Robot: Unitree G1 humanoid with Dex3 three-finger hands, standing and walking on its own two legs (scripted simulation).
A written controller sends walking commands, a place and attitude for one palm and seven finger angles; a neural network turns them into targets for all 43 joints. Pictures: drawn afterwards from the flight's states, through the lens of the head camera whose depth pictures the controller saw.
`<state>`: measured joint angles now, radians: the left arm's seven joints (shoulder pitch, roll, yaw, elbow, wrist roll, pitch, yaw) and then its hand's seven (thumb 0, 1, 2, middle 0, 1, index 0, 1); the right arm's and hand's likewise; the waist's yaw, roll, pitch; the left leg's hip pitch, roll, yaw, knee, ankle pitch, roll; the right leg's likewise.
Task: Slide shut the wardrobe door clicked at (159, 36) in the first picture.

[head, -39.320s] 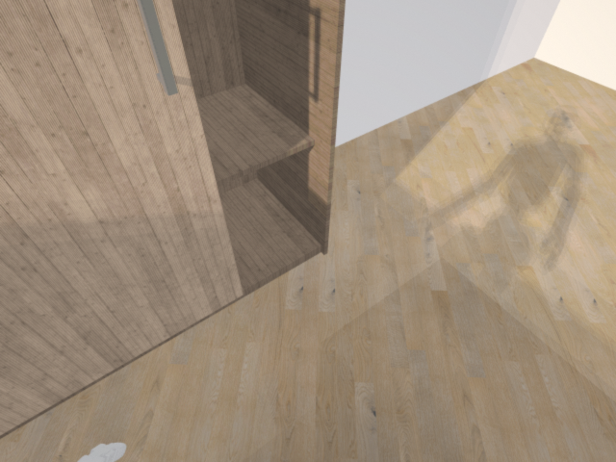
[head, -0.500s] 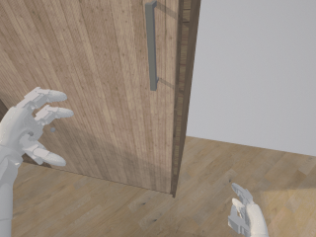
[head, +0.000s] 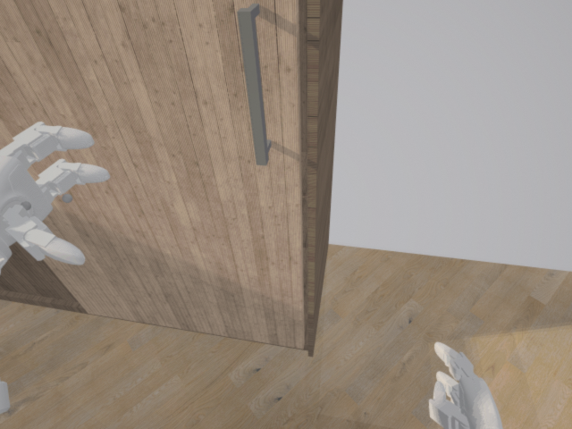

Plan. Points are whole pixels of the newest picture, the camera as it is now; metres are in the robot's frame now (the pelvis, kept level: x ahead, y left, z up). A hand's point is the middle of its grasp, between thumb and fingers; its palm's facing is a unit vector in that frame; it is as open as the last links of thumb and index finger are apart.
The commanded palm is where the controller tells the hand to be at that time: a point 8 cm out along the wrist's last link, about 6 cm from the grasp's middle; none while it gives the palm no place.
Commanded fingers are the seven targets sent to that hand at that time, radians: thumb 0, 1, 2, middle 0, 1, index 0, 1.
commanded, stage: raise the hand with hooked fingers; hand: left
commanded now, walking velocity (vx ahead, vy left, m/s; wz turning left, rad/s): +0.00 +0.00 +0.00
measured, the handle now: (258, 92) +0.55 +0.11 +0.24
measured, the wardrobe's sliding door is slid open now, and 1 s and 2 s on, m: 0.01 0.01 0.01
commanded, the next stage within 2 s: move the hooked fingers beside the handle in 0.24 s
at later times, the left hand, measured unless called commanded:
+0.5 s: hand (77, 190) +0.29 +0.27 +0.24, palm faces +0.01 -0.99 -0.11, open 14.0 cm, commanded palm +0.27 +0.31 +0.25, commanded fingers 0.00 -0.50 0.30 -0.30 -1.20 -0.30 -1.20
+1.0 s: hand (131, 159) +0.36 +0.24 +0.23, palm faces -0.02 -1.00 -0.07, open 14.0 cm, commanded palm +0.34 +0.28 +0.24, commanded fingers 0.00 -0.50 0.30 -0.30 -1.20 -0.30 -1.20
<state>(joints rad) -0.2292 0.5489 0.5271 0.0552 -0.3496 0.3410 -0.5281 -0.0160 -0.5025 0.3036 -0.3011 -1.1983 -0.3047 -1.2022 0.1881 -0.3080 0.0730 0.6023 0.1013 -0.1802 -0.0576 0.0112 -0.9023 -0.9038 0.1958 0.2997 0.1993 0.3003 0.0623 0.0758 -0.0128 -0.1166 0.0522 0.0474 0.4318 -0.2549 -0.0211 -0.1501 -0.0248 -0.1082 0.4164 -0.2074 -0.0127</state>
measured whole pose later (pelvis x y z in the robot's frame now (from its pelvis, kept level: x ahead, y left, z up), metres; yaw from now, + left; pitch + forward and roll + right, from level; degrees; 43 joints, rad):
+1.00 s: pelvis +0.01 +0.01 +0.00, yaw +0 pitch -1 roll +0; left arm -0.48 0.47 0.38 0.23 -0.26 0.35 -0.39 -0.02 -0.50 0.30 -0.30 -1.20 -0.30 -1.20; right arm 0.19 -0.28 0.08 0.62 0.10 -0.13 -0.08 0.01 -0.90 -0.90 0.20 0.30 0.20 0.30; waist 0.04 0.06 -0.02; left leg -0.13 0.04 0.06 0.41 -0.25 -0.01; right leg -0.17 -0.03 -0.10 0.40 -0.20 0.00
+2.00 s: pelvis +0.02 +0.01 +0.00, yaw -2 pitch +4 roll -1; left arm -0.97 0.42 0.30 0.88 -0.13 0.11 -0.22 -0.02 -0.50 0.30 -0.30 -1.20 -0.30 -1.20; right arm 0.31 -0.27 0.04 0.69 0.06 -0.12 -0.08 0.01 -0.90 -0.90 0.20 0.30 0.20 0.30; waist -0.06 0.04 -0.03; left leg -0.21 0.05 0.08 0.41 -0.26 0.00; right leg -0.26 -0.03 -0.07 0.39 -0.19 0.00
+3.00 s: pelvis +0.02 +0.02 +0.00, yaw -2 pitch +4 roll -1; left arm -0.93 0.44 0.30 0.85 -0.16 0.10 -0.25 -0.02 -0.50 0.30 -0.30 -1.20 -0.30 -1.20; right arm 0.36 -0.28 0.03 0.70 0.06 -0.12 -0.07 0.01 -0.90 -0.90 0.20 0.30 0.20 0.30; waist -0.06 0.03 -0.04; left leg -0.23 0.05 0.09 0.42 -0.27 0.00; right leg -0.26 -0.02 -0.06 0.37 -0.18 0.01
